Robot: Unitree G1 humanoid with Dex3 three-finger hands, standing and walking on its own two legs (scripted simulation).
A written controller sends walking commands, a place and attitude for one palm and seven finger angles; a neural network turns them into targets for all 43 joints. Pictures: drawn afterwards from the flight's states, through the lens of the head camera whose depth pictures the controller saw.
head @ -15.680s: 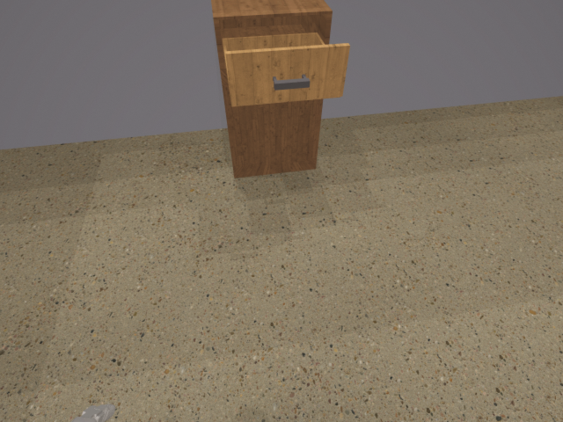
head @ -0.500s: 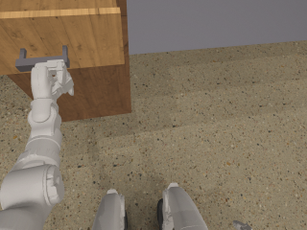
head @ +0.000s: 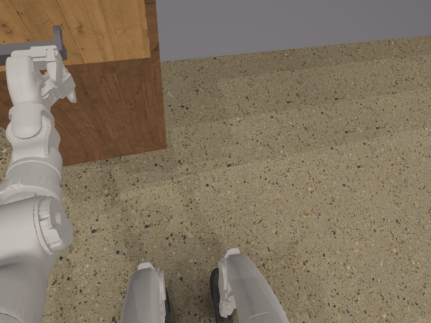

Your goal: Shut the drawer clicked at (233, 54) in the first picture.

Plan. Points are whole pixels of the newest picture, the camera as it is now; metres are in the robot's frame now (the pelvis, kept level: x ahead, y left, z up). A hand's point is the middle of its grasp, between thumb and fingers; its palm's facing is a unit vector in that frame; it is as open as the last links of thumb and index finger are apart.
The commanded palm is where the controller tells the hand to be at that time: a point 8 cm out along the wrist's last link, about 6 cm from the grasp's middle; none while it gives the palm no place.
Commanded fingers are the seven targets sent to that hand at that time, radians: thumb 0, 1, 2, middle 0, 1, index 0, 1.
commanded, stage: push the drawer shut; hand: left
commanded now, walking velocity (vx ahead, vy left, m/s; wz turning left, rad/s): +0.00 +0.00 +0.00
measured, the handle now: (25, 43) +0.60 +0.26 +0.05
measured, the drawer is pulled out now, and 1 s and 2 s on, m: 0.05 0.00 0.00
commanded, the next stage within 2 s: pull the fist back off the drawer in 0.60 s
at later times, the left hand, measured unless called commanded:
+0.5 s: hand (67, 56) +0.59 +0.20 +0.03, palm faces +0.13 -0.99 -0.03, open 3.8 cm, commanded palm +0.61 +0.22 +0.05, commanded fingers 0.00 0.90 0.90 -1.40 -1.60 -1.40 -1.60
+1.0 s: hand (67, 56) +0.59 +0.20 +0.03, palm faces +0.13 -0.99 -0.04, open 3.8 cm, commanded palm +0.59 +0.21 +0.05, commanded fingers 0.00 0.90 0.90 -1.40 -1.60 -1.40 -1.60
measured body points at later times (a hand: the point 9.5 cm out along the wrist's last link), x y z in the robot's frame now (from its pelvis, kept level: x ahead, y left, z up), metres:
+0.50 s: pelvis +0.00 +0.01 -0.01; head +0.20 +0.05 +0.39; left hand +0.58 +0.25 +0.04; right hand -0.04 -0.25 -0.10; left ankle +0.02 +0.10 -0.62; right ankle +0.05 -0.12 -0.62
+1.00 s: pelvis -0.03 +0.01 -0.02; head +0.19 +0.05 +0.37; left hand +0.57 +0.25 +0.04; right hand -0.07 -0.25 -0.10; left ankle +0.02 +0.10 -0.62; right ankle +0.05 -0.12 -0.62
